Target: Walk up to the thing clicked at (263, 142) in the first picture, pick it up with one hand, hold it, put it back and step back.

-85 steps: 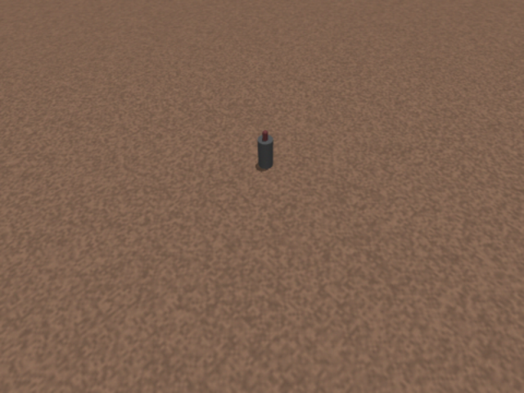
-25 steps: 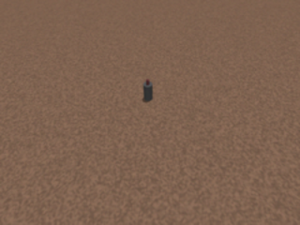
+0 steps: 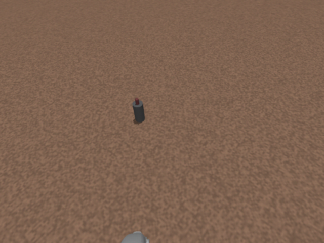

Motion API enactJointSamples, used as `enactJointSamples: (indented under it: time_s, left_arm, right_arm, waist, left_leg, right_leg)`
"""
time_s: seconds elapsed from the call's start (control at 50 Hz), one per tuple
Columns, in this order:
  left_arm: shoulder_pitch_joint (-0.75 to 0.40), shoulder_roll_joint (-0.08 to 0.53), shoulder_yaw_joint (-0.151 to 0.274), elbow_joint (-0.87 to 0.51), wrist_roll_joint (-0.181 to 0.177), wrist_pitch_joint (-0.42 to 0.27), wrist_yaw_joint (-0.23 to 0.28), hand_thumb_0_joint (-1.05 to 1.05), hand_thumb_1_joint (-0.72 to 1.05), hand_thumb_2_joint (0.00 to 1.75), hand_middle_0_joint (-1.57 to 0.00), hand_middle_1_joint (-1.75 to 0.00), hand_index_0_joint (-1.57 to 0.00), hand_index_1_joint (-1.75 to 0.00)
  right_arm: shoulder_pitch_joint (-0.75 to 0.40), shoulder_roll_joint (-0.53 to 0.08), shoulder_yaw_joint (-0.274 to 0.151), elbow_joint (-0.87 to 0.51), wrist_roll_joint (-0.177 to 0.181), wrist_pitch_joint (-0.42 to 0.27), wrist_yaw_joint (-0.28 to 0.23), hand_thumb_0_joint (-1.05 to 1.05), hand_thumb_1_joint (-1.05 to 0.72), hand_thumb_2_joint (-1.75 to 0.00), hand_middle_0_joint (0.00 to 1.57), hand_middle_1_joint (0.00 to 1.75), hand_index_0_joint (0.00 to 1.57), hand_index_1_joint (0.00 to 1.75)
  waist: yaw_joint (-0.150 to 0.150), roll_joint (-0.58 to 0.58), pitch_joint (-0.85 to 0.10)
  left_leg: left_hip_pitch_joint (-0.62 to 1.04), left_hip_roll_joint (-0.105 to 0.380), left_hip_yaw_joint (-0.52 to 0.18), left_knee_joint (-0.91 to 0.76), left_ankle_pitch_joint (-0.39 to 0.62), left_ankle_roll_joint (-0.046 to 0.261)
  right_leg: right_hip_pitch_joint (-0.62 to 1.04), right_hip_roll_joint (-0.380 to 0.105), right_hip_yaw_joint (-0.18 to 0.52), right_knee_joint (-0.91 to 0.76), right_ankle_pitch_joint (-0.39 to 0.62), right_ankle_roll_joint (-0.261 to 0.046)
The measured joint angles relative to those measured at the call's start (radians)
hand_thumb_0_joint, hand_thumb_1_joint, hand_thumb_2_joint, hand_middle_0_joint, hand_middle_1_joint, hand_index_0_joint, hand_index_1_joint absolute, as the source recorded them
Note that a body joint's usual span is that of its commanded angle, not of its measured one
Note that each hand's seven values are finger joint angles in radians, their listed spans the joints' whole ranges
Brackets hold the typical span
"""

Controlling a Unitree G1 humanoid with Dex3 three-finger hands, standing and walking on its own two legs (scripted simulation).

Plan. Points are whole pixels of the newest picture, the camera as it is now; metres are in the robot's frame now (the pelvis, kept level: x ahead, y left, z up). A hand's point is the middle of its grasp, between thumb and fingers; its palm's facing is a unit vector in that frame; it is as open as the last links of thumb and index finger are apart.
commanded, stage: walk up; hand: left
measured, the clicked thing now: (138, 109) +1.17 +0.27 -0.66
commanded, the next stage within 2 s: none
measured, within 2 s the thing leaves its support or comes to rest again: neither
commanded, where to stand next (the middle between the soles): +0.83 +0.00 m, yaw -4 degrees
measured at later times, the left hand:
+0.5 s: hand (94, 170) +0.36 +0.27 -0.13, palm faces -0.14 -0.89 -0.43, open 7.4 cm
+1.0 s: hand (97, 144) +0.49 +0.30 -0.16, palm faces -0.11 -0.92 -0.37, open 7.4 cm
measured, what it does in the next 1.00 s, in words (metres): walks ahead: left foot, then right foot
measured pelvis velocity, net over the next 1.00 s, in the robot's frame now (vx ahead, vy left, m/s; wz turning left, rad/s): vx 0.45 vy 0.02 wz -0.06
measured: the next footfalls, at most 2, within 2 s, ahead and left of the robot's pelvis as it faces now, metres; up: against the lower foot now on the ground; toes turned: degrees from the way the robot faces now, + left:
left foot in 0.10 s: +0.21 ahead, +0.15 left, +0.00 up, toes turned +5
right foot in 0.48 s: +0.37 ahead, -0.14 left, +0.00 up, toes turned -8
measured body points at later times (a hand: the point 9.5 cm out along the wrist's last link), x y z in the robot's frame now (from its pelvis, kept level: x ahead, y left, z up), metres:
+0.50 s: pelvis +0.24 -0.01 -0.02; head +0.25 -0.03 +0.43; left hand +0.37 +0.31 -0.10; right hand +0.24 -0.34 -0.14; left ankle +0.17 +0.14 -0.73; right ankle +0.33 -0.14 -0.74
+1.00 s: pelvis +0.45 +0.02 -0.02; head +0.47 +0.03 +0.43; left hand +0.50 +0.35 -0.14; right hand +0.53 -0.31 -0.10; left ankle +0.52 +0.12 -0.74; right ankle +0.38 -0.13 -0.67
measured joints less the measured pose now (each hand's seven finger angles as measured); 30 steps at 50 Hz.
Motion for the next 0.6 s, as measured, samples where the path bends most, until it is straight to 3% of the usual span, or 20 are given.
enactJointSamples:
  time_s: [0.1, 0.12, 0.14, 0.18, 0.24, 0.34, 0.44, 0.48, 0.52, 0.56, 0.6]
  left_arm:
    - [0.014, 0.016, -0.006, -0.017, 0.003, -0.002, 0.001, 0.01, 0.90, 0.90, -0.21, -0.30, -0.21, -0.30]
    - [0.014, 0.022, -0.007, -0.020, 0.002, -0.001, 0.003, 0.01, 0.90, 0.90, -0.21, -0.30, -0.21, -0.30]
    - [0.007, 0.022, -0.006, -0.017, -0.002, 0.003, 0.009, 0.01, 0.90, 0.90, -0.21, -0.30, -0.21, -0.30]
    - [-0.014, 0.019, -0.013, -0.007, -0.005, 0.012, 0.021, 0.01, 0.90, 0.90, -0.21, -0.30, -0.20, -0.30]
    - [-0.043, 0.035, -0.019, -0.012, -0.013, 0.007, 0.020, 0.01, 0.90, 0.90, -0.21, -0.30, -0.20, -0.30]
    - [-0.081, 0.048, -0.009, -0.033, -0.012, 0.001, -0.002, 0.01, 0.90, 0.90, -0.21, -0.30, -0.20, -0.30]
    - [-0.113, 0.044, -0.001, -0.041, -0.005, -0.003, -0.017, 0.01, 0.90, 0.90, -0.21, -0.30, -0.20, -0.30]
    - [-0.111, 0.051, 0.004, -0.047, -0.003, -0.014, -0.016, 0.01, 0.90, 0.90, -0.21, -0.30, -0.20, -0.30]
    - [-0.122, 0.041, 0.014, -0.049, 0.000, -0.026, -0.002, 0.01, 0.90, 0.90, -0.21, -0.30, -0.20, -0.30]
    - [-0.120, 0.028, 0.007, -0.061, -0.008, -0.034, 0.007, 0.01, 0.90, 0.90, -0.21, -0.30, -0.20, -0.30]
    - [-0.109, 0.008, -0.006, -0.066, -0.015, -0.035, 0.013, 0.01, 0.90, 0.90, -0.21, -0.30, -0.20, -0.30]
  right_arm:
    - [0.008, 0.010, -0.004, -0.023, -0.003, -0.017, 0.001, 0.01, -0.90, -0.90, 0.20, 0.30, 0.20, 0.30]
    - [0.006, 0.013, -0.007, -0.029, -0.004, -0.026, -0.004, 0.01, -0.90, -0.90, 0.20, 0.30, 0.20, 0.30]
    - [0.000, 0.016, -0.010, -0.038, -0.009, -0.037, -0.011, 0.01, -0.90, -0.90, 0.20, 0.30, 0.20, 0.30]
    - [0.001, 0.025, -0.010, -0.060, 0.001, -0.052, -0.020, 0.00, -0.90, -0.90, 0.20, 0.30, 0.20, 0.30]
    - [0.024, 0.042, 0.005, -0.074, 0.018, -0.053, -0.027, 0.00, -0.90, -0.90, 0.20, 0.30, 0.20, 0.30]
    - [0.076, 0.034, 0.020, -0.076, 0.014, -0.052, -0.029, 0.00, -0.90, -0.90, 0.21, 0.30, 0.20, 0.30]
    - [0.119, -0.003, 0.014, -0.073, 0.017, -0.040, -0.027, 0.00, -0.90, -0.90, 0.21, 0.31, 0.20, 0.30]
    - [0.137, -0.013, 0.012, -0.071, 0.021, -0.028, -0.030, 0.01, -0.90, -0.90, 0.21, 0.31, 0.20, 0.30]
    - [0.133, -0.019, 0.010, -0.058, 0.024, -0.012, -0.039, 0.01, -0.90, -0.90, 0.20, 0.31, 0.20, 0.30]
    - [0.111, -0.017, 0.016, -0.041, 0.024, 0.006, -0.043, 0.01, -0.90, -0.90, 0.20, 0.30, 0.20, 0.30]
    - [0.091, -0.020, 0.020, -0.035, 0.031, 0.009, -0.043, 0.01, -0.90, -0.90, 0.20, 0.30, 0.20, 0.30]
  waist:
    - [-0.002, -0.032, -0.008]
    - [-0.007, -0.051, -0.004]
    - [-0.011, -0.069, 0.004]
    - [-0.034, -0.077, 0.013]
    - [-0.053, -0.097, 0.014]
    - [-0.070, -0.094, 0.015]
    - [-0.085, -0.051, 0.022]
    - [-0.084, -0.038, 0.013]
    - [-0.077, 0.000, 0.020]
    - [-0.060, 0.007, 0.022]
    - [-0.047, 0.023, 0.022]
  left_leg:
    - [0.061, -0.005, 0.019, -0.196, 0.081, 0.005]
    - [0.079, -0.020, 0.032, -0.205, 0.138, 0.006]
    - [0.084, -0.031, 0.050, -0.177, 0.128, 0.005]
    - [0.103, -0.035, 0.061, -0.146, 0.074, 0.008]
    - [0.178, -0.040, 0.078, -0.206, 0.053, 0.010]
    - [0.293, -0.043, 0.101, -0.307, 0.034, 0.007]
    - [0.365, -0.027, 0.109, -0.290, -0.053, -0.017]
    - [0.370, -0.011, 0.105, -0.209, -0.129, -0.022]
    - [0.311, 0.017, 0.052, -0.010, -0.185, 0.010]
    - [0.217, -0.021, -0.001, 0.206, -0.194, 0.025]
    - [0.132, -0.037, -0.020, 0.307, -0.145, 0.033]
  right_leg:
    - [0.047, -0.009, 0.008, 0.062, -0.113, 0.026]
    - [0.036, -0.027, 0.017, 0.127, -0.153, 0.021]
    - [-0.004, -0.043, 0.035, 0.239, -0.164, 0.008]
    - [-0.111, -0.020, 0.084, 0.491, -0.176, -0.011]
    - [-0.246, -0.020, 0.091, 0.642, -0.108, -0.015]
    - [-0.360, -0.084, 0.043, 0.451, -0.036, 0.021]
    - [-0.342, -0.104, 0.008, 0.198, 0.089, 0.013]
    - [-0.291, -0.089, -0.010, 0.126, 0.134, 0.004]
    - [-0.287, -0.062, -0.032, 0.194, 0.103, 0.011]
    - [-0.271, -0.059, -0.030, 0.222, 0.054, 0.005]
    - [-0.225, -0.056, -0.032, 0.186, 0.043, 0.002]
